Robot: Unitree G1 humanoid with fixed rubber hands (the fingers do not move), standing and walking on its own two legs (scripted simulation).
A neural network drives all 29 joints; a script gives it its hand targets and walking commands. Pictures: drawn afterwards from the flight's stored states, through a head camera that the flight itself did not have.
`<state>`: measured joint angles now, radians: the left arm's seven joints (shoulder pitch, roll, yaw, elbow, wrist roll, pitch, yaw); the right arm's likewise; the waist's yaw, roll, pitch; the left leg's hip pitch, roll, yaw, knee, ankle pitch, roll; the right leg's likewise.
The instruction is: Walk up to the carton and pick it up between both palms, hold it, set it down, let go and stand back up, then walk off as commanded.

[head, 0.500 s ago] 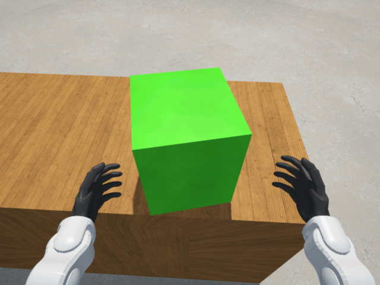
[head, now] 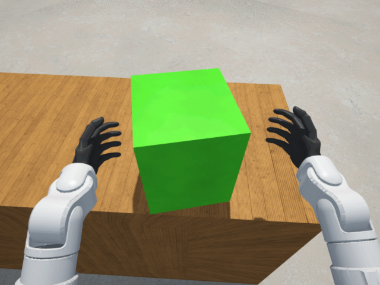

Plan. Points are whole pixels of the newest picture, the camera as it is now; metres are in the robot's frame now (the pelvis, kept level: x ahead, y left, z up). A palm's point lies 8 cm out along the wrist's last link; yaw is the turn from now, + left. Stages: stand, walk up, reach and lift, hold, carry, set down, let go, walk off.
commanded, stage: reach and lift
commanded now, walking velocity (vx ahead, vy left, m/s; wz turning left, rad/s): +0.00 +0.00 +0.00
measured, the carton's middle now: (183, 142) +0.43 +0.05 +0.06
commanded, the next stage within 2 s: none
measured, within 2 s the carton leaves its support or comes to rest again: neither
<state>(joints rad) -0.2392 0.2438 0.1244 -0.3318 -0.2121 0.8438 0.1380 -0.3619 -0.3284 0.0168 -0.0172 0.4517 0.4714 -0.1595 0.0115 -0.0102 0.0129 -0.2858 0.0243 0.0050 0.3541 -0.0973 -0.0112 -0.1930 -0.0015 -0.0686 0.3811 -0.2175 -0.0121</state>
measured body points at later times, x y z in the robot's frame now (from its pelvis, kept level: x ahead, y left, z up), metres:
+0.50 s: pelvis +0.00 +0.00 +0.00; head +0.02 +0.01 +0.45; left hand +0.38 +0.21 +0.19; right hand +0.43 -0.17 +0.20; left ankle +0.05 +0.13 -0.74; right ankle -0.01 -0.11 -0.74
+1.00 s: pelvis +0.02 +0.00 +0.00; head +0.03 +0.00 +0.45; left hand +0.43 +0.22 +0.18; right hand +0.47 -0.17 +0.21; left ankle +0.05 +0.13 -0.74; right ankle -0.01 -0.11 -0.74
